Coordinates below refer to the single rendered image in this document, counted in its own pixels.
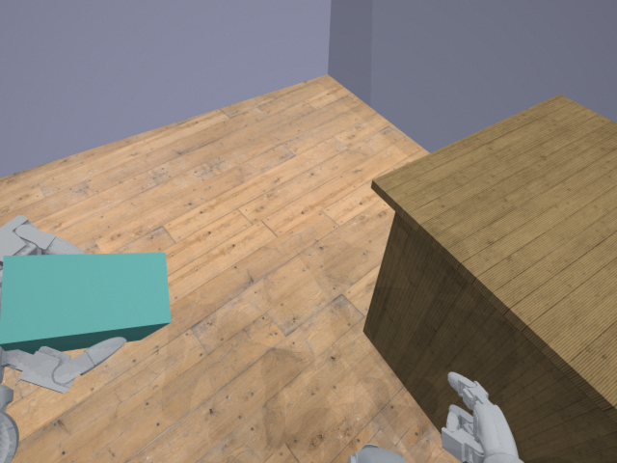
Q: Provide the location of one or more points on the table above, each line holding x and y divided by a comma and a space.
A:
501, 266

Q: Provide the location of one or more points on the left robot forearm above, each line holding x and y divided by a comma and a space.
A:
9, 434

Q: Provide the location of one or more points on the robot right hand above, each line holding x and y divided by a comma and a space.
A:
474, 438

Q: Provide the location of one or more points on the robot left hand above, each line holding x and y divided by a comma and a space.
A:
48, 367

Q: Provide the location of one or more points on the sponge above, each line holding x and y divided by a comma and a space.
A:
69, 302

